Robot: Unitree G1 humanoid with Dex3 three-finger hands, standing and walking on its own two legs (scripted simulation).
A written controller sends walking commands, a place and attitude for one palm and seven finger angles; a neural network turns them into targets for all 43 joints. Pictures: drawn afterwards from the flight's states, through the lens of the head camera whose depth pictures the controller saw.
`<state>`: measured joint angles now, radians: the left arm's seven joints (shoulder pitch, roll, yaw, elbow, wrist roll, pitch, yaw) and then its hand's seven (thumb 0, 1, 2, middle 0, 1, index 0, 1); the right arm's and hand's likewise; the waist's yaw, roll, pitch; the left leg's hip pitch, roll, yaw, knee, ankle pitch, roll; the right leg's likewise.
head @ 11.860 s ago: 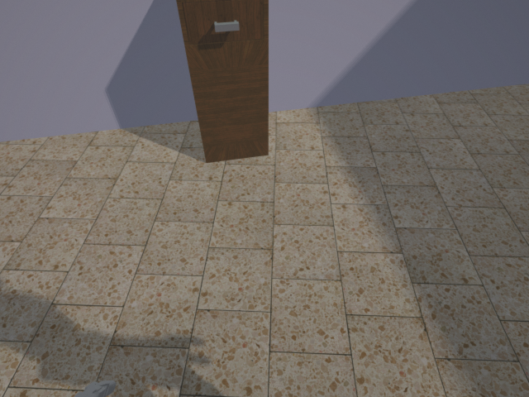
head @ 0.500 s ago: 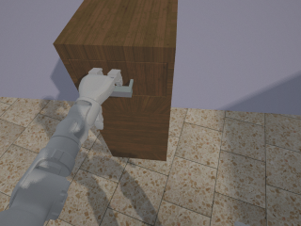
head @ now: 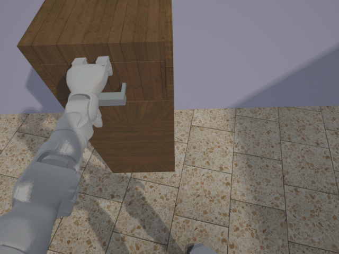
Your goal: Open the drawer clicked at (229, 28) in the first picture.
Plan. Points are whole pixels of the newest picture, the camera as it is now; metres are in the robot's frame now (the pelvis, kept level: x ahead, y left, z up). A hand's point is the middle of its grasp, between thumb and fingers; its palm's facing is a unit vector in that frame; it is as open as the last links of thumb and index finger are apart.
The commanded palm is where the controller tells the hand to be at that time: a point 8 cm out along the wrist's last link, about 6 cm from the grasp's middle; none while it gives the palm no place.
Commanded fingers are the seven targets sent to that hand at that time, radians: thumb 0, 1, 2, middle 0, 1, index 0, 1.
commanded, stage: move the hooked fingers above the handle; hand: left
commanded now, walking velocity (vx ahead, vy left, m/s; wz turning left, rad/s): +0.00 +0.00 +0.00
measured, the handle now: (108, 92) +0.55 +0.14 +0.01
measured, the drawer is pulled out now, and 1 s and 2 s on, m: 0.00 0.00 0.00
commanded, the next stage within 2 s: none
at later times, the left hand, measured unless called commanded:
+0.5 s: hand (82, 98) +0.49 +0.19 +0.07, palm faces -0.07 +0.07 -1.00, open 13.8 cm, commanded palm +0.46 +0.17 +0.13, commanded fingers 0.00 -0.50 0.30 -0.30 -1.20 -0.30 -1.20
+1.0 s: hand (88, 107) +0.48 +0.18 +0.05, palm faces -0.16 +0.01 -0.99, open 13.8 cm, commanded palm +0.46 +0.16 +0.13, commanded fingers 0.00 -0.50 0.30 -0.30 -1.20 -0.30 -1.20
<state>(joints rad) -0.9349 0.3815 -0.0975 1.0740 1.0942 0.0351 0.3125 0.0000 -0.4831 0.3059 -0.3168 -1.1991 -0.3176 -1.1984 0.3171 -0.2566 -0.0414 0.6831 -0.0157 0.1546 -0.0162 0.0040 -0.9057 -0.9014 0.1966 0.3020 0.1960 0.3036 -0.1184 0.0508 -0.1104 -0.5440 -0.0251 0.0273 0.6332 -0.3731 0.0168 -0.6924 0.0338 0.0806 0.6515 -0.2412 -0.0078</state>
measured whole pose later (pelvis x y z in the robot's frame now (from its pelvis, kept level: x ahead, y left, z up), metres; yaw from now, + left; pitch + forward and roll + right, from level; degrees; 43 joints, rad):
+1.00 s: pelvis +0.00 +0.00 +0.00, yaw +1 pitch +16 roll +1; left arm -0.90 0.37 -0.19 1.05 0.99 0.15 0.16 0.00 -0.48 0.31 -0.31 -1.20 -0.31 -1.20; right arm 0.30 -0.24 -0.05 0.67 0.00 0.19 -0.02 0.00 -0.91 -0.90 0.20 0.30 0.20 0.30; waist -0.09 0.07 -0.10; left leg -0.54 -0.03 0.01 0.63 -0.36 0.02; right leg -0.67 0.02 0.06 0.63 -0.23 0.00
